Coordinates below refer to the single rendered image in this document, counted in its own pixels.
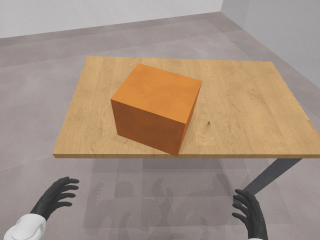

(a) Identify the robot right hand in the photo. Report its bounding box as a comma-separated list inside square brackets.
[232, 189, 268, 240]

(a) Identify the carton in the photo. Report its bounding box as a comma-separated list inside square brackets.
[110, 63, 202, 157]

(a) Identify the robot left hand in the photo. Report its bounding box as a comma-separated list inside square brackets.
[30, 176, 80, 221]

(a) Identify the table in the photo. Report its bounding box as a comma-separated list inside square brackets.
[52, 56, 320, 205]

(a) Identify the robot left forearm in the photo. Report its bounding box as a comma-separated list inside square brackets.
[3, 213, 46, 240]

